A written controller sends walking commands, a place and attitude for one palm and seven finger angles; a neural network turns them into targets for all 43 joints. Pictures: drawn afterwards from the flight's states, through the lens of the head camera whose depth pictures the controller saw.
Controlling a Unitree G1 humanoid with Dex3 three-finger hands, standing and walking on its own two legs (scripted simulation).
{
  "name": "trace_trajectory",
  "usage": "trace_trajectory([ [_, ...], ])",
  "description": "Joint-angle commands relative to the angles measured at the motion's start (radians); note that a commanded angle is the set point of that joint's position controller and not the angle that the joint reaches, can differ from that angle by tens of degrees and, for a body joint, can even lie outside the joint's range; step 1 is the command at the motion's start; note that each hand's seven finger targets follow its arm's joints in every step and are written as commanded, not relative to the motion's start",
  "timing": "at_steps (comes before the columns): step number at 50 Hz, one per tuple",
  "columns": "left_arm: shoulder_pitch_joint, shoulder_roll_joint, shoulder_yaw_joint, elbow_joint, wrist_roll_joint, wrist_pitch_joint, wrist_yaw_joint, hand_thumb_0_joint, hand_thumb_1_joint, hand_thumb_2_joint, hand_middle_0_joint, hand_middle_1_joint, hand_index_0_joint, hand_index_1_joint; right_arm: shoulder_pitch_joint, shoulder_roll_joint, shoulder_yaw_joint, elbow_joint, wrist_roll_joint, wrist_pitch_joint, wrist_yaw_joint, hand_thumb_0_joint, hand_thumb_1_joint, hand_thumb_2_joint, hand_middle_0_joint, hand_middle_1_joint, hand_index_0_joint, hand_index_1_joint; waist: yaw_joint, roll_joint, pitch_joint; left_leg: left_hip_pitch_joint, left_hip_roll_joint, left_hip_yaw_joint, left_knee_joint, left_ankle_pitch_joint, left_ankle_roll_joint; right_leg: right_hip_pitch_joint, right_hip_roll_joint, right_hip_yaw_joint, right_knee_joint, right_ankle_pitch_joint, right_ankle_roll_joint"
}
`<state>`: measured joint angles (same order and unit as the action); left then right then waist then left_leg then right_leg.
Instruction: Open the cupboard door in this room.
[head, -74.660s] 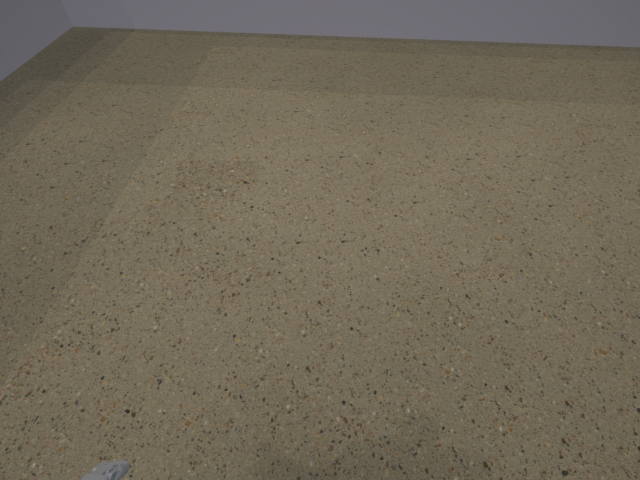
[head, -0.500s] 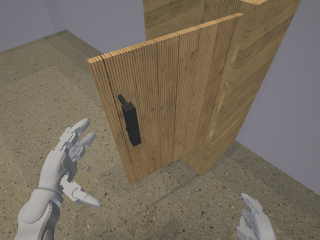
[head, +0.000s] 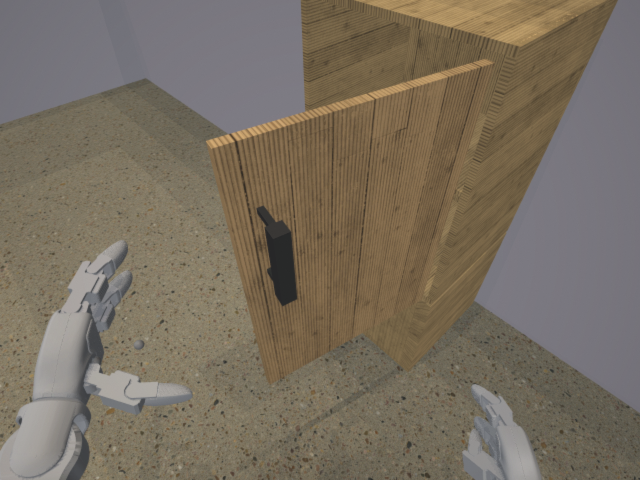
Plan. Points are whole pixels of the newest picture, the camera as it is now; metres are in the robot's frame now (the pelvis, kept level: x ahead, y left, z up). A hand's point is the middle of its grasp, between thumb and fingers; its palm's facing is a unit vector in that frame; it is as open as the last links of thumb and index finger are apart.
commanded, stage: draw the hand back to the body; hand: left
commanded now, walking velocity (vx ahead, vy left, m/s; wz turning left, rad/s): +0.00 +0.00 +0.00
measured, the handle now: (275, 256) +0.38 +0.11 +0.08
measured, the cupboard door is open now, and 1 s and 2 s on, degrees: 77 77 77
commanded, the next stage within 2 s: step back with the hand held close in 0.94 s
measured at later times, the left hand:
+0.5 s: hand (96, 315) +0.22 +0.26 +0.15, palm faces +0.42 -0.81 -0.40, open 9.8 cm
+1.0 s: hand (89, 314) +0.22 +0.26 +0.16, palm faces +0.45 -0.80 -0.40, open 7.4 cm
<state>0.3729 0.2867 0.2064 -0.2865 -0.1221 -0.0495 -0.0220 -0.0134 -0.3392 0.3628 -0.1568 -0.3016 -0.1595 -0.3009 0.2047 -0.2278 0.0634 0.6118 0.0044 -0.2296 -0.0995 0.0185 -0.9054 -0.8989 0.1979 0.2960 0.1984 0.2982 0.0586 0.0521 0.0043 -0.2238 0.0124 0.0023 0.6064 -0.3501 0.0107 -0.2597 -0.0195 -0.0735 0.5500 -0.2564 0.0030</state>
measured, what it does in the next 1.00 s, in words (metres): stands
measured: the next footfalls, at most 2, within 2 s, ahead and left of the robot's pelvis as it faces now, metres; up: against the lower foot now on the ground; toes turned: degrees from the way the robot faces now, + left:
none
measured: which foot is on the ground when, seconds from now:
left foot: down 0.00-1.00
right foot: down 0.00-1.00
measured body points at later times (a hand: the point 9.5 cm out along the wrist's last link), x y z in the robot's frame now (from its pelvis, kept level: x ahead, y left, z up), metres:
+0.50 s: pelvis +0.02 +0.00 +0.01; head +0.01 -0.02 +0.46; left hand +0.20 +0.30 +0.17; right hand +0.21 -0.22 -0.07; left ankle -0.01 +0.11 -0.73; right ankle +0.03 -0.12 -0.73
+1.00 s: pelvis +0.02 -0.01 +0.01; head +0.01 -0.03 +0.46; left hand +0.19 +0.30 +0.18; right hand +0.20 -0.23 -0.08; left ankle -0.01 +0.11 -0.73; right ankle +0.03 -0.12 -0.73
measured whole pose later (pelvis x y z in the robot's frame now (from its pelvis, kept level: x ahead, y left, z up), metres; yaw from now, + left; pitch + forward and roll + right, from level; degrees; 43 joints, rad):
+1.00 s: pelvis +0.02 -0.01 +0.01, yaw -1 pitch -5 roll -1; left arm 0.43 0.32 0.33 -0.33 -0.04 -0.09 0.11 0.01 0.89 0.89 -0.21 -0.30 -0.21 -0.30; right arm 0.18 -0.22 0.02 0.67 -0.01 -0.13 -0.08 0.02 -0.91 -0.90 0.20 0.30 0.20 0.30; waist 0.08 0.07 0.05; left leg -0.03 0.02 0.03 0.39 -0.27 0.00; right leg -0.08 0.00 -0.05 0.36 -0.19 -0.01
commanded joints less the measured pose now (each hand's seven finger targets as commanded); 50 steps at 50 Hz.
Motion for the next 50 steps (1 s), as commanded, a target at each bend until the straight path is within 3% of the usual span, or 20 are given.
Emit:
trace_trajectory([
  [1,-0.095,0.154,0.084,-0.258,0.065,-0.086,0.120,0.000,-0.045,0.495,-0.166,-0.300,-0.166,-0.300,-0.111,-0.099,-0.049,-0.136,-0.013,-0.023,-0.003,0.000,-0.900,-0.900,0.200,0.300,0.200,0.300,-0.003,0.027,-0.068,-0.003,0.002,-0.011,-0.209,0.163,-0.002,0.147,-0.002,0.033,-0.145,0.074,-0.027],
  [7,-0.092,0.180,0.119,-0.236,0.091,-0.101,0.156,0.000,0.165,0.585,-0.174,-0.300,-0.174,-0.300,-0.132,-0.103,-0.058,-0.112,-0.019,-0.003,-0.003,0.000,-0.900,-0.900,0.200,0.300,0.200,0.300,0.002,0.001,-0.049,0.053,0.007,-0.006,-0.256,0.216,0.001,0.198,0.002,0.034,-0.191,0.109,-0.028],
  [10,-0.085,0.173,0.123,-0.251,0.096,-0.104,0.158,0.000,0.270,0.630,-0.178,-0.300,-0.178,-0.300,-0.136,-0.098,-0.061,-0.111,-0.018,0.008,0.001,0.000,-0.900,-0.900,0.200,0.300,0.200,0.300,0.005,0.019,-0.067,0.084,0.008,-0.004,-0.269,0.279,-0.002,0.222,0.006,0.033,-0.190,0.158,-0.027],
  [12,-0.054,0.190,0.150,-0.226,0.095,-0.104,0.160,0.000,0.340,0.660,-0.180,-0.300,-0.180,-0.300,-0.138,-0.102,-0.065,-0.104,-0.022,0.014,0.003,0.000,-0.900,-0.900,0.200,0.300,0.200,0.300,0.012,-0.008,-0.057,0.086,0.008,-0.001,-0.269,0.311,-0.001,0.240,0.006,0.033,-0.197,0.193,-0.028],
  [18,-0.026,0.197,0.187,-0.256,0.089,-0.108,0.154,0.000,0.550,0.750,-0.187,-0.300,-0.187,-0.300,-0.137,-0.096,-0.074,-0.108,-0.019,0.037,0.013,0.000,-0.900,-0.900,0.200,0.300,0.200,0.300,0.015,0.010,-0.075,0.117,0.012,0.011,-0.268,0.397,-0.003,0.263,0.008,0.040,-0.200,0.266,-0.024],
  [22,-0.015,0.226,0.231,-0.235,0.083,-0.103,0.152,0.000,0.690,0.810,-0.192,-0.300,-0.192,-0.300,-0.143,-0.098,-0.080,-0.105,-0.019,0.051,0.014,0.000,-0.900,-0.900,0.200,0.300,0.200,0.300,0.019,-0.011,-0.053,0.120,0.014,0.018,-0.267,0.400,-0.001,0.258,0.011,0.044,-0.212,0.280,-0.023],
  [24,-0.035,0.222,0.232,-0.267,0.082,-0.108,0.152,0.000,0.760,0.840,-0.195,-0.300,-0.195,-0.300,-0.141,-0.095,-0.080,-0.109,-0.018,0.053,0.015,0.000,-0.900,-0.900,0.200,0.300,0.200,0.300,0.017,0.027,-0.071,0.127,0.012,0.018,-0.268,0.408,-0.002,0.264,0.009,0.046,-0.209,0.279,-0.023],
  [27,-0.028,0.237,0.254,-0.256,0.079,-0.107,0.153,0.000,0.865,0.885,-0.199,-0.300,-0.199,-0.300,-0.144,-0.097,-0.083,-0.106,-0.018,0.054,0.014,0.000,-0.900,-0.900,0.200,0.300,0.200,0.300,0.020,0.012,-0.062,0.134,0.011,0.023,-0.265,0.407,0.000,0.257,0.011,0.046,-0.218,0.285,-0.022],
  [28,-0.048,0.230,0.246,-0.280,0.080,-0.108,0.153,0.000,0.900,0.900,-0.200,-0.300,-0.200,-0.300,-0.145,-0.094,-0.081,-0.109,-0.017,0.055,0.016,0.000,-0.900,-0.900,0.200,0.300,0.200,0.300,0.016,0.034,-0.062,0.136,0.013,0.020,-0.269,0.410,-0.002,0.255,0.010,0.046,-0.215,0.279,-0.021],
  [36,-0.047,0.219,0.235,-0.248,0.079,-0.106,0.149,0.000,0.900,0.900,-0.200,-0.300,-0.200,-0.300,-0.143,-0.095,-0.086,-0.107,-0.017,0.057,0.017,0.000,-0.900,-0.900,0.200,0.300,0.200,0.300,0.015,-0.016,-0.056,0.138,0.011,0.022,-0.275,0.365,0.004,0.243,0.013,0.043,-0.225,0.247,-0.016],
  [38,-0.061,0.229,0.240,-0.278,0.082,-0.113,0.152,0.000,0.900,0.900,-0.200,-0.300,-0.200,-0.300,-0.148,-0.094,-0.085,-0.107,-0.018,0.052,0.016,0.000,-0.900,-0.900,0.200,0.300,0.200,0.300,0.017,0.036,-0.073,0.145,0.007,0.021,-0.273,0.376,0.002,0.254,0.009,0.047,-0.223,0.258,-0.020],
  [41,-0.036,0.231,0.247,-0.271,0.083,-0.112,0.154,0.000,0.900,0.900,-0.200,-0.300,-0.200,-0.300,-0.144,-0.092,-0.084,-0.105,-0.019,0.049,0.018,0.000,-0.900,-0.900,0.200,0.300,0.200,0.300,0.020,0.016,-0.076,0.143,0.008,0.021,-0.271,0.401,0.001,0.261,0.012,0.045,-0.218,0.279,-0.019],
  [43,-0.034,0.226,0.243,-0.253,0.079,-0.108,0.151,0.000,0.900,0.900,-0.200,-0.300,-0.200,-0.300,-0.149,-0.092,-0.082,-0.105,-0.019,0.051,0.018,0.000,-0.900,-0.900,0.200,0.300,0.200,0.300,0.018,-0.004,-0.043,0.129,0.010,0.019,-0.276,0.376,0.001,0.250,0.012,0.046,-0.226,0.264,-0.018],
  [47,-0.052,0.241,0.252,-0.269,0.085,-0.115,0.153,0.000,0.900,0.900,-0.200,-0.300,-0.200,-0.300,-0.149,-0.094,-0.084,-0.100,-0.019,0.045,0.017,0.000,-0.900,-0.900,0.200,0.300,0.200,0.300,0.019,0.046,-0.055,0.137,0.006,0.023,-0.275,0.364,-0.001,0.249,0.012,0.046,-0.229,0.247,-0.021],
  [50,-0.029,0.221,0.240,-0.259,0.081,-0.116,0.152,0.000,0.900,0.900,-0.200,-0.300,-0.200,-0.300,-0.146,-0.091,-0.085,-0.102,-0.017,0.043,0.020,0.000,-0.900,-0.900,0.200,0.300,0.200,0.300,0.018,0.004,-0.058,0.138,0.009,0.021,-0.278,0.368,0.001,0.249,0.013,0.043,-0.226,0.249,-0.017],
])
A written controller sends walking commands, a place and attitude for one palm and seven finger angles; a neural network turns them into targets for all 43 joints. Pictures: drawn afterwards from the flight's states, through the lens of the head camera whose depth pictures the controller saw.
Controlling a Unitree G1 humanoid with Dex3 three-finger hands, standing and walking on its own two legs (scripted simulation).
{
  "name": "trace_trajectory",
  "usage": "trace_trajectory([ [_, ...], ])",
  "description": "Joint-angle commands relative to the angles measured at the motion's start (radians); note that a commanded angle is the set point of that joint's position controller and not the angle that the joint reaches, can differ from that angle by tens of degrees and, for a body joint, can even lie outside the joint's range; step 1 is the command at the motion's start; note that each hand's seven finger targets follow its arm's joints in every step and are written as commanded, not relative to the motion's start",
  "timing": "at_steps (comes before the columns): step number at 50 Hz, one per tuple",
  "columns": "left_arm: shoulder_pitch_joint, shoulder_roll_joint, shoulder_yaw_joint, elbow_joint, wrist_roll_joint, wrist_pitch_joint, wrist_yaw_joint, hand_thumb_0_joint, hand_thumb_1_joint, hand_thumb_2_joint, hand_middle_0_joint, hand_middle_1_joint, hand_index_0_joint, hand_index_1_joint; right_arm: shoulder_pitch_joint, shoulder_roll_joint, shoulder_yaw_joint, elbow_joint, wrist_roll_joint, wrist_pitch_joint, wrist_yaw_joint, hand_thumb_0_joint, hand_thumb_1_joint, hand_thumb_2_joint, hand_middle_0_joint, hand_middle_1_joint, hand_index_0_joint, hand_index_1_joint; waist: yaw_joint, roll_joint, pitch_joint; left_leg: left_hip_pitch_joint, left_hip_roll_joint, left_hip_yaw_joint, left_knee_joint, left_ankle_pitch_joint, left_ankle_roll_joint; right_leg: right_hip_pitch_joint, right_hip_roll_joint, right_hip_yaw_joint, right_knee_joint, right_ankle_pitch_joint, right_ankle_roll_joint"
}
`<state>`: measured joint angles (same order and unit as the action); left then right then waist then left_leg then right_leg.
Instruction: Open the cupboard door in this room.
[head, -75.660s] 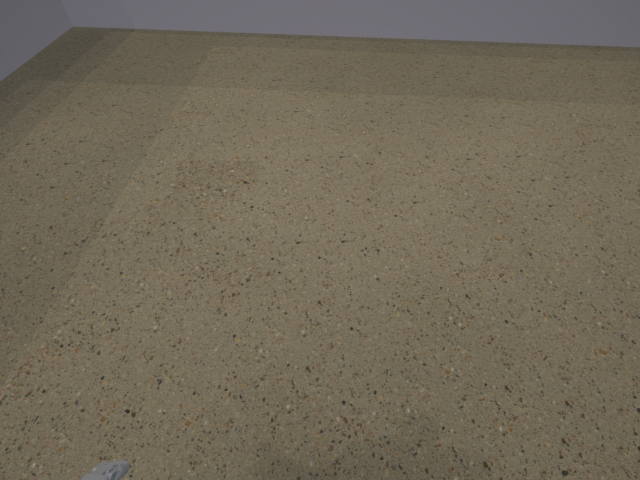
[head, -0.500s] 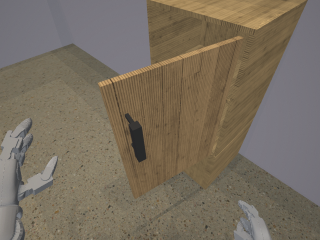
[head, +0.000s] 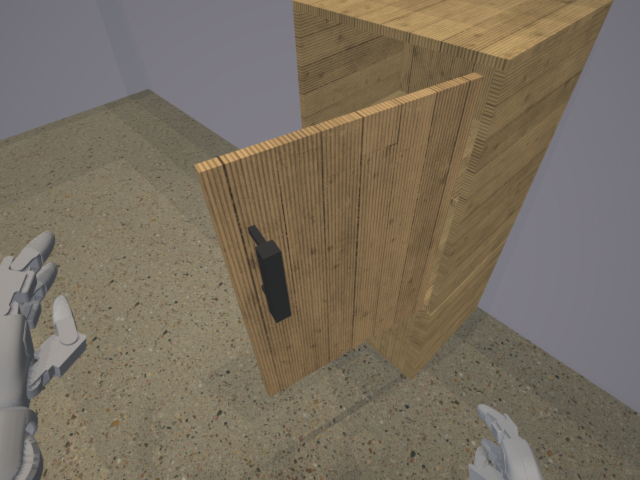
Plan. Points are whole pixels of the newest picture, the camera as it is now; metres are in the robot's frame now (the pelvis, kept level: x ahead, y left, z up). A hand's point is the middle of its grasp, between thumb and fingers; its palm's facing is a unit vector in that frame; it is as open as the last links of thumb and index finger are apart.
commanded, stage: step back with the hand held close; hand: left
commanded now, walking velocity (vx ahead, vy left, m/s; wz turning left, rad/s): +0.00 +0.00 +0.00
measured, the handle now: (267, 273) +0.36 +0.13 +0.07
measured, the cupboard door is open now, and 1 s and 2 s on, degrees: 77 77 77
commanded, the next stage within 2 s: stop stepping back and stand still in 1.12 s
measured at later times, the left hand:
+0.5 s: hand (43, 383) +0.15 +0.28 +0.15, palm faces +0.36 -0.77 -0.52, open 7.4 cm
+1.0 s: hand out of the picture +0.04 +0.29 +0.16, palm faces +0.54 -0.68 -0.50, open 7.4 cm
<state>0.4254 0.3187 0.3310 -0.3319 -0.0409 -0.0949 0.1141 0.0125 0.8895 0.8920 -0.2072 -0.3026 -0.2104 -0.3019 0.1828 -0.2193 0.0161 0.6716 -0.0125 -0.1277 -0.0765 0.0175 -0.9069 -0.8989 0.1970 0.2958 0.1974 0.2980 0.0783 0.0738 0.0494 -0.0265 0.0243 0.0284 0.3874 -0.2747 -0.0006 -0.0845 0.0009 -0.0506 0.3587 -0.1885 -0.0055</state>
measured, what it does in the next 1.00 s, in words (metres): shifts its weight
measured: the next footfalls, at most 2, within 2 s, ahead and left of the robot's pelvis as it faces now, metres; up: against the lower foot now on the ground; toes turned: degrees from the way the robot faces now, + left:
right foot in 1.42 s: -0.29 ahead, -0.12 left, +0.00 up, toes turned -3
left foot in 1.54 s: -0.18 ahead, +0.10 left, +0.00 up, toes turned -1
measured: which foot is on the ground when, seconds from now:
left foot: down 0.00-1.00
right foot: down 0.00-1.00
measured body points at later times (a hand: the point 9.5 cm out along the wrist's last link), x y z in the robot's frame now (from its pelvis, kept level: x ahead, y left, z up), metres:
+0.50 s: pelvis -0.06 +0.02 -0.01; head -0.04 +0.02 +0.44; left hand +0.12 +0.32 +0.17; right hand +0.12 -0.23 -0.08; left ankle -0.03 +0.12 -0.74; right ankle +0.01 -0.12 -0.74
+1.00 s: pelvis -0.14 +0.01 -0.04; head -0.12 +0.02 +0.41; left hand +0.01 +0.33 +0.18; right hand +0.03 -0.22 -0.12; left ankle -0.04 +0.12 -0.74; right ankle +0.00 -0.11 -0.74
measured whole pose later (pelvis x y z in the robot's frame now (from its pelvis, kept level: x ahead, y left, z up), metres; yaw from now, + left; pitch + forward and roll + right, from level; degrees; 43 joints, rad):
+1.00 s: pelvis -0.14 +0.01 -0.04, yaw +5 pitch -3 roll +0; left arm 0.48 0.41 0.50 -0.51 0.02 -0.29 0.15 0.01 0.89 0.89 -0.21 -0.30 -0.21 -0.30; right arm 0.23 -0.21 -0.01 0.60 -0.01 -0.12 -0.08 0.02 -0.90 -0.90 0.20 0.30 0.20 0.30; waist -0.01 -0.02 0.09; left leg -0.50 0.00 0.05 0.81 -0.43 0.04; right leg -0.48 0.01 0.06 0.68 -0.15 0.03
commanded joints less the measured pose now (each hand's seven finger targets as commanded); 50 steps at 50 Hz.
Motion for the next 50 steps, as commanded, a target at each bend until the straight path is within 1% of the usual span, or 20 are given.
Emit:
trace_trajectory([
  [1,-0.090,0.192,0.116,-0.218,0.002,-0.071,0.015,0.000,0.900,0.900,-0.200,-0.300,-0.200,-0.300,-0.125,-0.100,-0.039,-0.160,0.001,-0.058,-0.002,0.000,-0.900,-0.900,0.200,0.300,0.200,0.300,-0.003,-0.003,-0.099,-0.059,-0.002,-0.003,-0.059,0.281,0.011,0.066,-0.006,0.023,-0.039,0.170,-0.009],
  [2,-0.085,0.197,0.122,-0.195,0.000,-0.069,0.015,0.000,0.900,0.900,-0.200,-0.300,-0.200,-0.300,-0.125,-0.103,-0.038,-0.157,-0.002,-0.057,-0.003,0.000,-0.900,-0.900,0.200,0.300,0.200,0.300,-0.002,-0.020,-0.075,-0.072,-0.002,-0.008,-0.063,0.269,0.010,0.063,-0.006,0.020,-0.044,0.160,-0.011],
  [3,-0.161,0.223,0.127,-0.341,-0.001,-0.087,0.016,0.000,0.900,0.900,-0.200,-0.300,-0.200,-0.300,-0.141,-0.102,-0.036,-0.177,0.000,-0.067,-0.001,0.000,-0.900,-0.900,0.200,0.300,0.200,0.300,0.000,0.024,-0.128,-0.052,-0.007,-0.012,-0.058,0.269,0.013,0.081,-0.010,0.029,-0.040,0.166,-0.010],
  [4,-0.206,0.344,0.259,-0.345,-0.002,-0.126,0.025,0.000,0.900,0.900,-0.200,-0.300,-0.200,-0.300,-0.121,-0.120,-0.030,-0.213,0.014,-0.045,-0.005,0.000,-0.900,-0.900,0.200,0.300,0.200,0.300,-0.055,-0.044,-0.025,-0.141,0.007,-0.014,-0.027,0.157,0.027,-0.051,-0.047,0.120,-0.086,0.199,-0.015],
  [5,-0.061,0.256,0.204,-0.230,0.000,-0.123,0.013,0.000,0.900,0.900,-0.200,-0.300,-0.200,-0.300,-0.114,-0.107,-0.036,-0.194,0.006,-0.025,-0.009,0.000,-0.900,-0.900,0.200,0.300,0.200,0.300,-0.056,-0.111,-0.041,-0.143,0.004,-0.026,-0.007,0.134,0.031,-0.061,-0.069,0.118,-0.091,0.191,-0.016],
  [6,0.000,0.221,0.173,-0.220,0.002,-0.121,0.006,0.000,0.900,0.900,-0.200,-0.300,-0.200,-0.300,-0.110,-0.115,-0.042,-0.205,0.006,-0.011,-0.004,0.000,-0.900,-0.900,0.200,0.300,0.200,0.300,-0.059,-0.123,-0.061,-0.137,0.003,-0.017,0.009,0.143,0.030,-0.072,-0.078,0.123,-0.089,0.201,-0.016],
  [9,0.046,0.219,0.166,-0.254,0.004,-0.136,0.008,0.000,0.900,0.900,-0.200,-0.300,-0.200,-0.300,-0.111,-0.124,-0.049,-0.220,0.006,0.011,-0.008,0.000,-0.900,-0.900,0.200,0.300,0.200,0.300,-0.063,-0.023,-0.150,-0.145,0.018,-0.015,0.010,0.241,0.022,-0.030,-0.089,0.101,-0.017,0.327,-0.016],
  [15,0.111,0.262,0.209,-0.300,0.001,-0.129,0.025,0.000,0.900,0.900,-0.200,-0.300,-0.200,-0.300,-0.109,-0.122,-0.065,-0.260,0.018,0.048,-0.017,0.000,-0.900,-0.900,0.200,0.300,0.200,0.300,-0.063,-0.085,-0.220,-0.184,0.044,-0.026,0.026,0.339,0.018,-0.013,-0.083,0.088,0.066,0.416,-0.002],
  [17,0.115,0.283,0.229,-0.335,0.004,-0.132,0.031,0.000,0.900,0.900,-0.200,-0.300,-0.200,-0.300,-0.115,-0.123,-0.068,-0.265,0.018,0.052,-0.019,0.000,-0.900,-0.900,0.200,0.300,0.200,0.300,-0.059,-0.047,-0.226,-0.213,0.042,-0.035,0.027,0.313,0.019,-0.010,-0.085,0.092,0.081,0.402,-0.006],
  [23,0.125,0.269,0.232,-0.374,0.017,-0.149,0.047,0.000,0.900,0.900,-0.200,-0.300,-0.200,-0.300,-0.097,-0.127,-0.069,-0.286,0.016,0.044,-0.021,0.000,-0.900,-0.900,0.200,0.300,0.200,0.300,-0.059,0.014,-0.167,-0.393,0.081,-0.078,-0.038,0.111,0.048,0.008,-0.054,0.091,0.168,0.248,0.009],
  [29,0.074,0.255,0.237,-0.355,0.043,-0.176,0.057,0.000,0.900,0.900,-0.200,-0.300,-0.200,-0.300,-0.066,-0.137,-0.074,-0.289,0.017,0.015,-0.021,0.000,-0.900,-0.900,0.200,0.300,0.200,0.300,-0.072,-0.021,-0.084,-0.633,0.094,-0.106,-0.049,-0.318,0.090,0.020,-0.058,0.133,0.214,0.045,0.009],
  [35,0.018,0.251,0.229,-0.386,0.049,-0.203,0.067,0.000,0.900,0.900,-0.200,-0.300,-0.200,-0.300,-0.041,-0.137,-0.071,-0.275,0.012,-0.016,-0.019,0.000,-0.900,-0.900,0.200,0.300,0.200,0.300,-0.084,-0.049,-0.074,-0.582,0.065,-0.118,0.041,-0.387,0.080,-0.141,-0.085,0.183,0.128,-0.187,-0.011],
  [38,0.018,0.263,0.251,-0.412,0.054,-0.220,0.074,0.000,0.900,0.900,-0.200,-0.300,-0.200,-0.300,-0.044,-0.134,-0.069,-0.269,0.006,-0.032,-0.025,0.000,-0.900,-0.900,0.200,0.300,0.200,0.300,-0.078,0.046,-0.091,-0.658,0.106,-0.170,-0.051,-0.422,0.096,-0.061,-0.038,0.132,0.248,-0.118,0.006],
  [42,0.058,0.271,0.292,-0.372,0.063,-0.237,0.069,0.000,0.900,0.900,-0.200,-0.300,-0.200,-0.300,-0.052,-0.137,-0.079,-0.271,0.010,-0.054,-0.022,0.000,-0.900,-0.900,0.200,0.300,0.200,0.300,-0.068,0.096,-0.119,-0.802,0.174,-0.207,-0.116,-0.501,0.124,0.107,0.024,0.102,0.410,-0.002,0.026],
  [44,0.028,0.265,0.289,-0.355,0.071,-0.242,0.062,0.000,0.900,0.900,-0.200,-0.300,-0.200,-0.300,-0.058,-0.138,-0.081,-0.269,0.010,-0.058,-0.020,0.000,-0.900,-0.900,0.200,0.300,0.200,0.300,-0.073,0.065,-0.066,-0.879,0.166,-0.178,-0.065,-0.529,0.132,0.112,0.022,0.143,0.417,0.011,0.018],
  [46,0.024,0.271,0.294,-0.347,0.066,-0.251,0.053,0.000,0.900,0.900,-0.200,-0.300,-0.200,-0.300,-0.051,-0.133,-0.088,-0.265,0.010,-0.063,-0.013,0.000,-0.900,-0.900,0.200,0.300,0.200,0.300,-0.080,-0.036,-0.043,-0.796,0.084,-0.108,0.088,-0.520,0.103,-0.046,-0.032,0.279,0.267,-0.073,-0.016],
  [47,0.020,0.286,0.304,-0.341,0.064,-0.253,0.050,0.000,0.900,0.900,-0.200,-0.300,-0.200,-0.300,-0.052,-0.134,-0.095,-0.261,0.004,-0.062,-0.013,0.000,-0.900,-0.900,0.200,0.300,0.200,0.300,-0.082,-0.086,-0.028,-0.726,0.041,-0.078,0.198,-0.511,0.084,-0.166,-0.083,0.378,0.149,-0.171,-0.043],
  [48,0.021,0.282,0.283,-0.351,0.049,-0.248,0.050,0.000,0.900,0.900,-0.200,-0.300,-0.200,-0.300,-0.031,-0.108,-0.088,-0.239,0.003,-0.056,-0.005,0.000,-0.900,-0.900,0.200,0.300,0.200,0.300,-0.087,-0.217,-0.047,-0.558,-0.004,-0.050,0.358,-0.393,0.045,-0.335,-0.177,0.470,0.023,-0.234,-0.086],
  [49,0.015,0.282,0.261,-0.362,0.035,-0.239,0.053,0.000,0.900,0.900,-0.200,-0.300,-0.200,-0.300,-0.018,-0.093,-0.082,-0.210,0.005,-0.043,0.009,0.000,-0.900,-0.900,0.200,0.300,0.200,0.300,-0.092,-0.317,-0.091,-0.366,-0.036,-0.029,0.521,-0.265,0.012,-0.483,-0.261,0.502,-0.073,-0.280,-0.130],
  [50,0.009,0.288,0.254,-0.368,0.029,-0.231,0.056,0.000,0.900,0.900,-0.200,-0.300,-0.200,-0.300,-0.031,-0.081,-0.075,-0.195,0.004,-0.030,0.018,0.000,-0.900,-0.900,0.200,0.300,0.200,0.300,-0.091,-0.363,-0.133,-0.277,-0.036,-0.018,0.616,-0.232,0.003,-0.522,-0.287,0.468,-0.100,-0.255,-0.143],
])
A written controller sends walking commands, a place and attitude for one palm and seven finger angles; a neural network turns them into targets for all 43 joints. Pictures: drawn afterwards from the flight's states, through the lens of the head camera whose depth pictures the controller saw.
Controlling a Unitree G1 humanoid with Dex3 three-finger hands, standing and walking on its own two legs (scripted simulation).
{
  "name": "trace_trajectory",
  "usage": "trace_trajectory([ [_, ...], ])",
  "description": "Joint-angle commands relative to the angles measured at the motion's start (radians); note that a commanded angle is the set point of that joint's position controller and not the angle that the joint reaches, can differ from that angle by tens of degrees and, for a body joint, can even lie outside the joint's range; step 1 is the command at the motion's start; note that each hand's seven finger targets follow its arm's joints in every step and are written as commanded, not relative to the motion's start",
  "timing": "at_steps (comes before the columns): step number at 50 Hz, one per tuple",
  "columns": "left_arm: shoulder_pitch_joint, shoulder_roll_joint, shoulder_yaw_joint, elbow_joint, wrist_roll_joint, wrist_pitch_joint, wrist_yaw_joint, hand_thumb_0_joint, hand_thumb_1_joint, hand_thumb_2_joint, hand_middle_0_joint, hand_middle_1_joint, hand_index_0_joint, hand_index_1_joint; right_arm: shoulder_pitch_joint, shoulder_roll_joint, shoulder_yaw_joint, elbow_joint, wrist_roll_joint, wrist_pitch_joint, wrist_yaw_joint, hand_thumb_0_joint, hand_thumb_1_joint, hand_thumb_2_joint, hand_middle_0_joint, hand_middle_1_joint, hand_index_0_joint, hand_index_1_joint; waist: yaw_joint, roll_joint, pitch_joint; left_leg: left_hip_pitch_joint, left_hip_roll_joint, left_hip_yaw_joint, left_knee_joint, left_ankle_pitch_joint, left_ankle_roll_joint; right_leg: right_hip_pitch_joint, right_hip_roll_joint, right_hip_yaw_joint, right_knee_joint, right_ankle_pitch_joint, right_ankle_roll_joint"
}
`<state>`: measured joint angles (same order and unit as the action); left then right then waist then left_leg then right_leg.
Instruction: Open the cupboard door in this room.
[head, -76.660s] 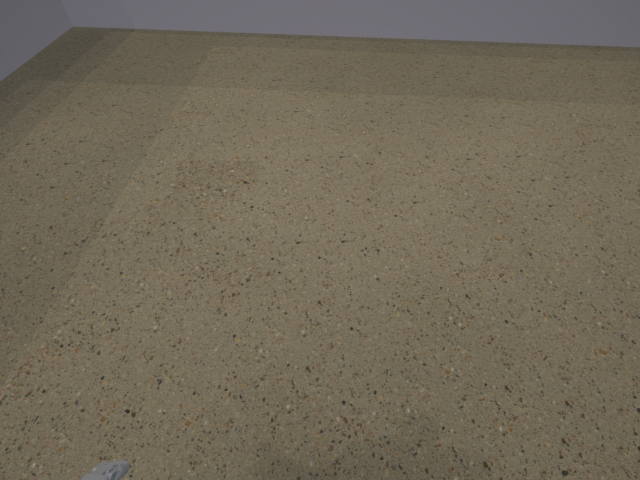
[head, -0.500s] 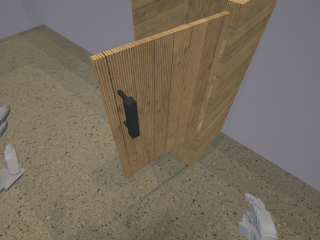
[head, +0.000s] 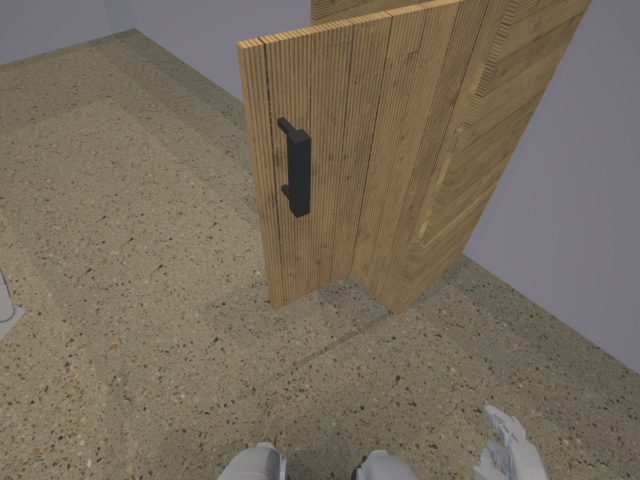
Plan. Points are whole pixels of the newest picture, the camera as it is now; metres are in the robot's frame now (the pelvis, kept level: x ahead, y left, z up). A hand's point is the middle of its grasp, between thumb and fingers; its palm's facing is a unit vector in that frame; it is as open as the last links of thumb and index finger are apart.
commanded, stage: step back with the hand held close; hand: left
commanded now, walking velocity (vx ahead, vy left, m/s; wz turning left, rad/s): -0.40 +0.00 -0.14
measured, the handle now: (292, 168) +0.50 +0.07 +0.11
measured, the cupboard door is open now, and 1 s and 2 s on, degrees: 77 77 77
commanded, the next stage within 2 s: stop stepping back and stand still in 0.12 s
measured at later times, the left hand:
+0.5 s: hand out of the picture +0.13 +0.23 +0.20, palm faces +0.32 -0.83 -0.46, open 7.4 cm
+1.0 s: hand out of the picture +0.08 +0.24 +0.19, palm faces +0.36 -0.83 -0.43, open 7.4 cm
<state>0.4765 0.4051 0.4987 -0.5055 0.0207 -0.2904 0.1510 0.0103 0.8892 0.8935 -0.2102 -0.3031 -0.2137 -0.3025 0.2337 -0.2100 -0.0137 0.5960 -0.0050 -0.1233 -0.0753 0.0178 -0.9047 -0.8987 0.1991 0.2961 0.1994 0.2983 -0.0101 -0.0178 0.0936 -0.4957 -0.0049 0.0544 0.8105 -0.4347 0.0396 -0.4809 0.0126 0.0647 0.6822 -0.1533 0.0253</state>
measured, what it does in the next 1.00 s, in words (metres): walks backwards: right foot, then left foot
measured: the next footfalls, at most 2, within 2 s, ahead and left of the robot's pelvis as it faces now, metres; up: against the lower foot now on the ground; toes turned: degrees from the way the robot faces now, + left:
right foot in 0.42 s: -0.16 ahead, -0.12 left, +0.00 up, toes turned -8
left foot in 0.54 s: -0.03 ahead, +0.09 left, +0.00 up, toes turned -7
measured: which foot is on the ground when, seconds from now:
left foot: down 0.00-0.42, up 0.44-0.52, down 0.54-1.00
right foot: down 0.00-0.10, up 0.12-0.40, down 0.42-1.00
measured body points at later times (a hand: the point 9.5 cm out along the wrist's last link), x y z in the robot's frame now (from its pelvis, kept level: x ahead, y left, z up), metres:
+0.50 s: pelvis -0.11 +0.00 +0.02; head -0.08 +0.01 +0.47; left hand +0.10 +0.27 +0.22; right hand +0.05 -0.24 -0.05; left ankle +0.00 +0.10 -0.69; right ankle -0.20 -0.12 -0.71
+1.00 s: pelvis -0.15 +0.00 +0.03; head -0.16 +0.00 +0.48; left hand +0.06 +0.28 +0.21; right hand -0.04 -0.26 -0.06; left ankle -0.07 +0.09 -0.71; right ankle -0.20 -0.12 -0.71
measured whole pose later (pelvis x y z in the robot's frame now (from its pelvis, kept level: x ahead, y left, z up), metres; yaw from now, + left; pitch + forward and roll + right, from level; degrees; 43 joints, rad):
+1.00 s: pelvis -0.15 +0.00 +0.03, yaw -8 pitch -1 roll +0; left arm 0.51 0.38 0.42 -0.39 -0.02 -0.21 0.16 0.01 0.89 0.89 -0.21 -0.30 -0.21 -0.30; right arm 0.26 -0.20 0.01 0.69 -0.01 -0.16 -0.10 0.02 -0.91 -0.90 0.20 0.30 0.20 0.30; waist 0.00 -0.01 -0.01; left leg -0.32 0.00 0.03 0.50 -0.16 0.02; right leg -0.17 0.00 -0.01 0.53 -0.33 0.00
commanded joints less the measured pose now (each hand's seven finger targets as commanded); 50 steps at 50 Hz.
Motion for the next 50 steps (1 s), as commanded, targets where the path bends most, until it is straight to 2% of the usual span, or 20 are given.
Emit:
trace_trajectory([
  [1,-0.041,0.210,0.093,-0.201,-0.034,-0.030,0.023,0.000,0.900,0.900,-0.200,-0.300,-0.200,-0.300,-0.091,-0.088,-0.043,-0.120,-0.002,-0.025,0.018,0.000,-0.900,-0.900,0.200,0.300,0.200,0.300,0.001,-0.263,-0.195,0.213,-0.005,-0.031,0.190,-0.076,-0.038,-0.111,-0.287,0.307,-0.417,-0.237,-0.165],
  [4,-0.044,0.200,0.079,-0.257,-0.045,-0.024,0.020,0.000,0.900,0.900,-0.200,-0.300,-0.200,-0.300,-0.094,-0.111,-0.041,-0.131,0.002,-0.021,0.003,0.000,-0.900,-0.900,0.200,0.300,0.200,0.300,-0.015,-0.021,-0.138,0.229,0.026,-0.074,-0.283,-0.082,-0.009,-0.084,-0.154,0.151,-0.239,-0.216,-0.065],
  [6,-0.045,0.203,0.136,-0.321,-0.023,-0.059,0.041,0.000,0.900,0.900,-0.200,-0.300,-0.200,-0.300,-0.115,-0.142,-0.055,-0.154,-0.019,-0.056,-0.013,0.000,-0.900,-0.900,0.200,0.300,0.200,0.300,-0.007,0.469,-0.163,-0.210,0.419,-0.489,-0.681,-0.316,0.163,0.186,0.081,-0.049,0.453,-0.291,0.018],
  [7,-0.080,0.276,0.176,-0.369,-0.021,-0.069,0.049,0.000,0.900,0.900,-0.200,-0.300,-0.200,-0.300,-0.100,-0.101,-0.068,-0.132,-0.016,-0.080,-0.018,0.000,-0.900,-0.900,0.200,0.300,0.200,0.300,-0.014,0.351,-0.206,-0.182,0.439,-0.492,-0.688,-0.228,0.165,0.157,0.079,0.021,0.683,-0.329,0.006],
  [9,0.016,0.210,0.145,-0.283,-0.056,-0.043,0.036,0.000,0.900,0.900,-0.200,-0.300,-0.200,-0.300,-0.115,-0.119,-0.095,-0.111,0.001,-0.106,0.006,0.000,-0.900,-0.900,0.200,0.300,0.200,0.300,0.012,0.163,-0.231,0.056,0.375,-0.315,-0.535,0.010,0.139,0.018,0.061,0.019,0.668,-0.357,0.003],
  [11,0.006,0.144,0.076,-0.286,-0.068,-0.024,0.039,0.000,0.900,0.900,-0.200,-0.300,-0.200,-0.300,-0.108,-0.110,-0.085,-0.086,0.002,-0.123,0.017,0.000,-0.900,-0.900,0.200,0.300,0.200,0.300,0.009,0.175,-0.228,0.203,0.346,-0.236,-0.508,0.193,0.124,-0.021,0.029,-0.028,0.504,-0.359,0.008],
  [17,-0.017,0.155,0.024,-0.223,-0.058,0.017,0.029,0.000,0.900,0.900,-0.200,-0.300,-0.200,-0.300,-0.103,-0.126,-0.042,-0.108,-0.005,-0.110,0.008,0.000,-0.900,-0.900,0.200,0.300,0.200,0.300,0.006,0.280,-0.182,0.239,0.210,-0.119,-0.627,-0.097,-0.006,0.272,0.054,-0.192,-0.224,-0.343,-0.039],
  [19,-0.014,0.195,0.038,-0.225,-0.061,0.016,0.013,0.000,0.900,0.900,-0.200,-0.300,-0.200,-0.300,-0.101,-0.108,-0.033,-0.117,-0.004,-0.085,0.008,0.000,-0.900,-0.900,0.200,0.300,0.200,0.300,-0.002,0.100,-0.177,0.274,0.089,0.022,-0.366,0.052,-0.062,0.234,-0.068,-0.055,-0.449,-0.233,-0.109],
  [20,-0.007,0.253,0.084,-0.233,-0.071,0.008,0.015,0.000,0.900,0.900,-0.200,-0.300,-0.200,-0.300,-0.107,-0.091,-0.025,-0.114,-0.011,-0.069,0.006,0.000,-0.900,-0.900,0.200,0.300,0.200,0.300,0.001,-0.067,-0.194,0.314,0.058,0.028,-0.124,0.146,-0.071,0.102,-0.228,0.132,-0.509,-0.188,-0.170],
  [21,-0.029,0.303,0.123,-0.252,-0.073,0.002,0.024,0.000,0.900,0.900,-0.200,-0.300,-0.200,-0.300,-0.112,-0.086,-0.010,-0.110,-0.019,-0.067,0.004,0.000,-0.900,-0.900,0.200,0.300,0.200,0.300,0.010,-0.116,-0.213,0.238,0.053,-0.002,-0.004,0.155,-0.066,0.113,-0.325,0.187,-0.486,0.008,-0.206],
  [23,0.024,0.230,0.087,-0.177,-0.076,0.033,0.020,0.000,0.900,0.900,-0.200,-0.300,-0.200,-0.300,-0.097,-0.082,-0.015,-0.107,0.011,-0.067,-0.011,0.000,-0.900,-0.900,0.200,0.300,0.200,0.300,0.007,-0.203,-0.230,0.132,0.030,-0.043,-0.009,0.128,-0.058,0.264,-0.258,0.099,-0.341,0.257,-0.178],
  [26,0.061,0.196,0.078,-0.153,-0.073,0.045,0.017,0.000,0.900,0.900,-0.200,-0.300,-0.200,-0.300,-0.104,-0.099,-0.008,-0.103,0.012,-0.057,-0.022,0.000,-0.900,-0.900,0.200,0.300,0.200,0.300,-0.013,-0.024,-0.212,0.285,0.037,-0.005,-0.330,0.403,-0.030,0.268,-0.155,-0.018,-0.219,0.306,-0.066],
  [29,0.085,0.213,0.087,-0.150,-0.073,0.032,0.013,0.000,0.900,0.900,-0.200,-0.300,-0.200,-0.300,-0.105,-0.133,-0.018,-0.117,0.009,-0.069,-0.027,0.000,-0.900,-0.900,0.200,0.300,0.200,0.300,0.003,0.147,-0.217,0.359,0.138,-0.154,-0.389,0.520,0.011,0.203,-0.039,-0.077,-0.165,0.043,-0.021],
  [32,0.071,0.221,0.080,-0.241,-0.068,0.014,0.013,0.000,0.900,0.900,-0.200,-0.300,-0.200,-0.300,-0.113,-0.138,-0.021,-0.117,-0.003,-0.080,-0.021,0.000,-0.900,-0.900,0.200,0.300,0.200,0.300,0.006,0.268,-0.200,0.248,0.185,-0.251,-0.555,0.154,0.021,0.252,0.003,-0.131,-0.117,-0.240,-0.026],
  [36,0.131,0.195,0.075,-0.195,-0.066,0.017,0.020,0.000,0.900,0.900,-0.200,-0.300,-0.200,-0.300,-0.100,-0.131,-0.029,-0.125,-0.004,-0.069,-0.013,0.000,-0.900,-0.900,0.200,0.300,0.200,0.300,-0.005,0.102,-0.138,0.138,0.073,-0.105,-0.430,0.001,-0.028,0.270,-0.061,-0.050,-0.328,-0.303,-0.080],
  [38,0.131,0.214,0.083,-0.179,-0.072,0.012,0.019,0.000,0.900,0.900,-0.200,-0.300,-0.200,-0.300,-0.085,-0.121,-0.038,-0.108,-0.001,-0.056,-0.013,0.000,-0.900,-0.900,0.200,0.300,0.200,0.300,-0.010,-0.084,-0.120,0.240,0.025,-0.047,-0.162,0.135,-0.052,0.082,-0.214,0.137,-0.473,-0.403,-0.145],
  [39,0.103,0.198,0.071,-0.161,-0.068,0.016,0.021,0.000,0.900,0.900,-0.200,-0.300,-0.200,-0.300,-0.075,-0.122,-0.038,-0.093,0.001,-0.054,-0.014,0.000,-0.900,-0.900,0.200,0.300,0.200,0.300,-0.012,-0.089,-0.094,0.222,0.025,-0.049,-0.079,0.167,-0.051,0.051,-0.257,0.175,-0.483,-0.338,-0.168],
  [44,-0.047,0.167,0.015,-0.097,-0.048,0.005,0.016,0.000,0.900,0.900,-0.200,-0.300,-0.200,-0.300,-0.085,-0.138,-0.030,-0.079,0.003,-0.086,-0.030,0.000,-0.900,-0.900,0.200,0.300,0.200,0.300,-0.012,0.094,-0.057,0.300,0.098,-0.140,-0.390,0.234,-0.021,0.107,-0.081,-0.009,-0.304,-0.168,-0.055],
  [47,-0.061,0.186,0.027,-0.128,-0.041,-0.002,0.013,0.000,0.900,0.900,-0.200,-0.300,-0.200,-0.300,-0.099,-0.128,-0.015,-0.083,-0.006,-0.101,-0.035,0.000,-0.900,-0.900,0.200,0.300,0.200,0.300,0.003,0.217,-0.096,0.212,0.167,-0.282,-0.603,0.001,0.001,0.225,-0.004,-0.085,-0.177,-0.204,-0.017],
  [50,-0.018,0.168,0.024,-0.153,-0.035,0.003,0.016,0.000,0.900,0.900,-0.200,-0.300,-0.200,-0.300,-0.098,-0.116,-0.010,-0.099,-0.008,-0.108,-0.027,0.000,-0.900,-0.900,0.200,0.300,0.200,0.300,0.015,0.182,-0.135,0.148,0.171,-0.245,-0.648,-0.080,0.014,0.338,0.000,-0.095,-0.187,-0.184,-0.024],
])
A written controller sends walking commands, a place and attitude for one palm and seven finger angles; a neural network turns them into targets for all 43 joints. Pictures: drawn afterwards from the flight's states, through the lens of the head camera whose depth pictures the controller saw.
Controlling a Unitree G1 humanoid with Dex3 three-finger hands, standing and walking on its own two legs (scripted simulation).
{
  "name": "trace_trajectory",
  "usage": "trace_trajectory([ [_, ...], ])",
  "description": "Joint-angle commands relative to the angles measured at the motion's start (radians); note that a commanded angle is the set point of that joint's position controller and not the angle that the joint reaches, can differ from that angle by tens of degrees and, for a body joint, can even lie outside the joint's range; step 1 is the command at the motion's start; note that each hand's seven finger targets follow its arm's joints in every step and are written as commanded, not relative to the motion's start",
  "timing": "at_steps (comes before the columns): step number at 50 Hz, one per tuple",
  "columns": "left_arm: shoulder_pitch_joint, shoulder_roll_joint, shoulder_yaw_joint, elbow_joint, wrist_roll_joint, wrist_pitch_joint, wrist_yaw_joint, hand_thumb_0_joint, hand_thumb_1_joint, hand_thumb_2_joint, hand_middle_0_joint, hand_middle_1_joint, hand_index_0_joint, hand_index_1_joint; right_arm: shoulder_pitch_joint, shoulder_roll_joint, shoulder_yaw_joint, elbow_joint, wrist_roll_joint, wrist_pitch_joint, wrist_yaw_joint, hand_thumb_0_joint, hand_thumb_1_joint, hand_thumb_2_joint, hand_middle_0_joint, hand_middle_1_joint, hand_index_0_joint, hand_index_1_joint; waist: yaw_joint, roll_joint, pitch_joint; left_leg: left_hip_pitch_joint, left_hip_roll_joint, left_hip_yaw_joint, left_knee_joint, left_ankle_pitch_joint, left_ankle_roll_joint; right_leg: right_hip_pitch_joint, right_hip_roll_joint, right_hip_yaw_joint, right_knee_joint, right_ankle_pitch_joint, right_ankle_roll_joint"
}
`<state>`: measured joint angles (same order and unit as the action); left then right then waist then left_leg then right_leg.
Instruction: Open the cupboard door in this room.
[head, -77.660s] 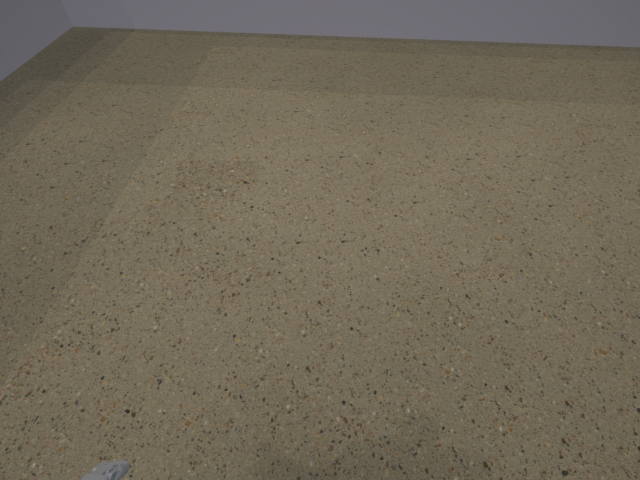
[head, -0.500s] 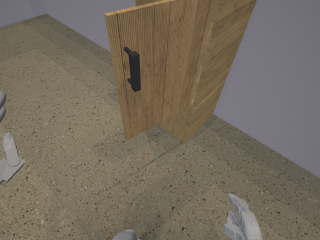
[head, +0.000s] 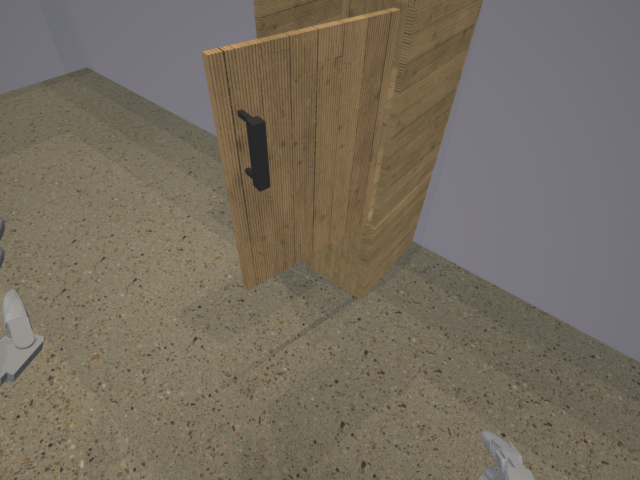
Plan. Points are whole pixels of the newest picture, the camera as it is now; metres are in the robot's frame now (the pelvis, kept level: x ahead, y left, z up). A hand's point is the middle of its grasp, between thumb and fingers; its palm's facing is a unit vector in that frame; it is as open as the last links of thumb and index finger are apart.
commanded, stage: stop stepping back and stand still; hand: left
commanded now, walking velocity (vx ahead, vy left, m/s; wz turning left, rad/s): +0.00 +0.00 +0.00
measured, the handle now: (252, 150) +0.64 +0.16 +0.08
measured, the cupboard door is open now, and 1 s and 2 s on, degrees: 77 77 77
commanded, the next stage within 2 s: let the arm hang, fingers relaxed in 0.04 s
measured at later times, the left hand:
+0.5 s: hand out of the picture +0.01 +0.16 -0.18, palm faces +0.00 -0.99 -0.15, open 7.3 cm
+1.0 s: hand out of the picture +0.04 +0.24 -0.14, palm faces +0.04 -0.93 -0.37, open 7.4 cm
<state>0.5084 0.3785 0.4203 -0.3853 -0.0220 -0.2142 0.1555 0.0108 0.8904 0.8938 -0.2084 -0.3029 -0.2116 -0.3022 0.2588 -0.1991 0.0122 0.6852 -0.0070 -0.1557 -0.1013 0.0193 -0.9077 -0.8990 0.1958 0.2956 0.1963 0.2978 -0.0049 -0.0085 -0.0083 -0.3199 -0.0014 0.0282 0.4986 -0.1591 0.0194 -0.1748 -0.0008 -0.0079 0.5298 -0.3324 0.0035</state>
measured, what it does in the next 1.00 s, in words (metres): stands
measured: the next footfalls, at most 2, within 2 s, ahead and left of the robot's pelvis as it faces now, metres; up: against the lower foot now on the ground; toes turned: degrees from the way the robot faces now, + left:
none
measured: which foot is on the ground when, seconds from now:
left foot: down 0.00-1.00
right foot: down 0.00-1.00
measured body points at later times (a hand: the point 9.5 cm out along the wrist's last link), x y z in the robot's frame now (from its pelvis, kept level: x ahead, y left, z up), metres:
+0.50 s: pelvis -0.01 -0.01 +0.00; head +0.01 +0.01 +0.45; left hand +0.01 +0.22 -0.17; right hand +0.04 -0.30 -0.13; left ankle +0.07 +0.11 -0.73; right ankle -0.03 -0.12 -0.73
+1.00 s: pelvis +0.00 -0.01 +0.01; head +0.01 -0.03 +0.46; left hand +0.04 +0.29 -0.12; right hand +0.08 -0.27 -0.15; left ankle +0.07 +0.11 -0.73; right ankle -0.03 -0.12 -0.73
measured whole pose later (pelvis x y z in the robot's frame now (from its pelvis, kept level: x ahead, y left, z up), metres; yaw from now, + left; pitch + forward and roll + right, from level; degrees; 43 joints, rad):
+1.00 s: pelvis +0.00 -0.01 +0.01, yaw +2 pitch -3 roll +0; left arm 0.16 0.31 0.02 1.13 0.01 0.00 0.01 0.00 0.91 0.89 -0.20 -0.30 -0.20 -0.30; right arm 0.11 -0.28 -0.02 1.12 -0.01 0.01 -0.01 0.01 -0.91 -0.90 0.20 0.30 0.20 0.30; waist 0.00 0.06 0.06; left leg -0.24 0.00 -0.01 0.39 -0.10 0.00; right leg -0.08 0.01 -0.04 0.40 -0.28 -0.02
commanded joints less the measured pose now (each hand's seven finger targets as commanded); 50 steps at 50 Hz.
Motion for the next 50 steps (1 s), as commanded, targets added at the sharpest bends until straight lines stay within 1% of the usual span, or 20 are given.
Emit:
trace_trajectory([
  [1,-0.024,0.193,0.104,-0.270,0.007,-0.067,0.011,0.000,0.900,0.900,-0.200,-0.300,-0.200,-0.300,-0.126,-0.127,-0.035,-0.193,-0.006,-0.074,0.003,0.000,-0.900,-0.900,0.200,0.300,0.200,0.300,0.009,0.157,-0.038,-0.032,0.143,-0.176,-0.307,-0.336,0.024,0.042,0.007,-0.017,-0.078,0.002,-0.007],
  [3,0.034,0.191,0.107,-0.270,-0.003,-0.058,0.008,0.000,0.900,0.900,-0.200,-0.300,-0.200,-0.300,-0.122,-0.118,-0.036,-0.200,-0.005,-0.072,0.011,0.000,-0.900,-0.900,0.200,0.300,0.200,0.300,0.005,0.071,-0.067,0.020,0.082,-0.101,-0.198,-0.229,-0.005,0.017,-0.020,0.024,-0.180,0.005,-0.024],
  [6,0.042,0.197,0.115,-0.251,-0.017,-0.049,0.005,0.000,0.900,0.900,-0.200,-0.300,-0.200,-0.300,-0.115,-0.113,-0.043,-0.183,-0.002,-0.049,0.018,0.000,-0.900,-0.900,0.200,0.300,0.200,0.300,-0.007,-0.050,-0.060,0.134,0.034,-0.038,0.027,-0.071,-0.019,-0.149,-0.120,0.144,-0.292,0.014,-0.068],
  [7,-0.118,0.013,-0.321,0.520,0.043,0.088,-0.124,0.000,0.900,0.900,-0.200,-0.300,-0.200,-0.300,-0.153,-0.238,-0.087,0.082,0.000,-0.094,0.101,0.000,-0.900,-0.900,0.200,0.300,0.200,0.300,-0.054,0.001,-0.044,0.084,0.110,-0.074,0.176,0.183,-0.006,-0.241,-0.159,0.061,-0.096,0.254,-0.074],
  [8,-0.119,0.030,-0.295,0.531,0.061,0.180,-0.149,0.000,0.900,0.900,-0.200,-0.300,-0.200,-0.300,-0.085,-0.264,-0.109,0.076,0.009,0.000,0.105,0.000,-0.900,-0.900,0.200,0.300,0.200,0.300,-0.041,0.035,-0.094,0.111,0.114,-0.108,0.118,0.236,-0.008,-0.207,-0.141,0.084,-0.060,0.307,-0.066],
  [10,-0.147,0.037,-0.298,0.599,0.062,0.203,-0.156,0.000,0.900,0.900,-0.200,-0.300,-0.200,-0.300,-0.098,-0.253,-0.084,0.054,0.005,0.069,0.097,0.000,-0.900,-0.900,0.200,0.300,0.200,0.300,-0.011,-0.068,-0.056,0.023,0.131,-0.155,0.076,0.167,0.038,-0.189,-0.084,0.048,-0.029,0.144,-0.055],
  [12,-0.202,0.061,-0.311,0.712,0.065,0.202,-0.157,0.000,0.900,0.900,-0.200,-0.300,-0.200,-0.300,-0.122,-0.250,-0.072,0.061,-0.008,0.097,0.099,0.000,-0.900,-0.900,0.200,0.300,0.200,0.300,-0.005,-0.179,-0.028,-0.002,0.102,-0.157,0.077,0.122,0.040,-0.165,-0.099,0.078,-0.063,0.139,-0.069],
  [13,-0.236,0.075,-0.315,0.774,0.063,0.201,-0.156,0.000,0.900,0.900,-0.200,-0.300,-0.200,-0.300,-0.125,-0.249,-0.072,0.073,-0.012,0.108,0.100,0.000,-0.900,-0.900,0.200,0.300,0.200,0.300,-0.008,-0.191,-0.023,0.010,0.077,-0.135,0.093,0.115,0.032,-0.159,-0.128,0.097,-0.084,0.165,-0.085],
  [15,-0.304,0.089,-0.331,0.902,0.058,0.207,-0.148,0.000,0.900,0.900,-0.200,-0.300,-0.200,-0.300,-0.128,-0.235,-0.069,0.109,-0.019,0.135,0.101,0.000,-0.900,-0.900,0.200,0.300,0.200,0.300,-0.020,-0.158,0.004,0.057,0.045,-0.101,0.114,0.046,0.014,-0.195,-0.167,0.122,-0.132,0.111,-0.114],
  [16,-0.330,0.090,-0.342,0.962,0.055,0.211,-0.145,0.000,0.900,0.900,-0.200,-0.300,-0.200,-0.300,-0.129,-0.226,-0.064,0.126,-0.022,0.147,0.101,0.000,-0.900,-0.900,0.200,0.300,0.200,0.300,-0.024,-0.096,0.031,0.071,0.044,-0.094,0.103,0.026,0.009,-0.211,-0.169,0.126,-0.151,0.069,-0.116],
  [18,-0.348,0.081,-0.360,1.075,0.048,0.214,-0.141,0.000,0.900,0.900,-0.200,-0.300,-0.200,-0.300,-0.120,-0.220,-0.055,0.164,-0.024,0.156,0.101,0.000,-0.900,-0.900,0.200,0.300,0.200,0.300,-0.024,0.000,0.042,0.086,0.072,-0.130,0.019,0.043,0.011,-0.183,-0.130,0.099,-0.141,0.013,-0.097],
  [20,-0.314,0.069,-0.371,1.185,0.041,0.216,-0.143,0.000,0.900,0.900,-0.200,-0.300,-0.200,-0.300,-0.133,-0.224,-0.047,0.202,-0.022,0.157,0.097,0.000,-0.900,-0.900,0.200,0.300,0.200,0.300,-0.002,0.131,0.058,0.033,0.098,-0.181,-0.096,-0.014,0.022,-0.101,-0.088,0.077,-0.132,-0.021,-0.069],
  [21,-0.293,0.070,-0.370,1.232,0.039,0.215,-0.144,0.000,0.900,0.900,-0.200,-0.300,-0.200,-0.300,-0.135,-0.229,-0.045,0.220,-0.021,0.156,0.093,0.000,-0.900,-0.900,0.200,0.300,0.200,0.300,0.007,0.160,0.047,0.019,0.100,-0.193,-0.129,-0.062,0.023,-0.059,-0.080,0.074,-0.138,-0.025,-0.067],
  [26,-0.243,0.052,-0.366,1.394,0.032,0.205,-0.149,0.000,0.900,0.900,-0.200,-0.300,-0.200,-0.300,-0.091,-0.224,-0.051,0.305,-0.014,0.152,0.079,0.000,-0.900,-0.900,0.200,0.300,0.200,0.300,0.010,0.172,-0.020,0.089,0.095,-0.175,-0.152,-0.085,0.016,0.004,-0.091,0.076,-0.190,0.021,-0.081],
  [29,-0.245,0.044,-0.369,1.447,0.030,0.200,-0.147,0.000,0.900,0.900,-0.200,-0.300,-0.200,-0.300,-0.059,-0.228,-0.057,0.344,-0.009,0.153,0.072,0.000,-0.900,-0.900,0.200,0.300,0.200,0.300,-0.001,0.090,-0.010,0.136,0.100,-0.160,-0.132,-0.022,0.015,-0.012,-0.099,0.067,-0.223,0.043,-0.081],
  [32,-0.244,0.043,-0.372,1.480,0.029,0.201,-0.144,0.000,0.900,0.900,-0.200,-0.300,-0.200,-0.300,-0.056,-0.232,-0.061,0.364,-0.006,0.157,0.069,0.000,-0.900,-0.900,0.200,0.300,0.200,0.300,-0.002,0.064,0.016,0.158,0.104,-0.156,-0.131,-0.003,0.017,-0.033,-0.099,0.062,-0.239,0.044,-0.080],
  [36,-0.255,0.054,-0.373,1.502,0.030,0.207,-0.142,0.000,0.900,0.900,-0.200,-0.300,-0.200,-0.300,-0.065,-0.236,-0.067,0.386,-0.010,0.165,0.071,0.000,-0.900,-0.900,0.200,0.300,0.200,0.300,-0.004,0.038,0.077,0.137,0.105,-0.163,-0.164,-0.092,0.017,-0.068,-0.098,0.059,-0.253,-0.041,-0.082],
  [41,-0.283,0.081,-0.371,1.501,0.032,0.204,-0.141,0.000,0.900,0.900,-0.200,-0.300,-0.200,-0.300,-0.094,-0.254,-0.071,0.392,-0.011,0.163,0.077,0.000,-0.900,-0.900,0.200,0.300,0.200,0.300,-0.002,0.004,0.064,0.151,0.106,-0.163,-0.179,-0.078,0.017,-0.059,-0.102,0.057,-0.249,-0.029,-0.076],
  [46,-0.331,0.105,-0.368,1.485,0.033,0.197,-0.140,0.000,0.900,0.900,-0.200,-0.300,-0.200,-0.300,-0.134,-0.265,-0.070,0.397,-0.012,0.157,0.083,0.000,-0.900,-0.900,0.200,0.300,0.200,0.300,-0.001,-0.014,0.053,0.176,0.108,-0.158,-0.180,0.007,0.015,-0.042,-0.109,0.061,-0.251,0.033,-0.069],
  [50,-0.363,0.120,-0.367,1.474,0.034,0.193,-0.140,0.000,0.900,0.900,-0.200,-0.300,-0.200,-0.300,-0.168,-0.276,-0.067,0.397,-0.012,0.152,0.087,0.000,-0.900,-0.900,0.200,0.300,0.200,0.300,0.002,0.014,0.048,0.181,0.111,-0.158,-0.191,0.051,0.013,-0.019,-0.113,0.063,-0.250,0.078,-0.064],
])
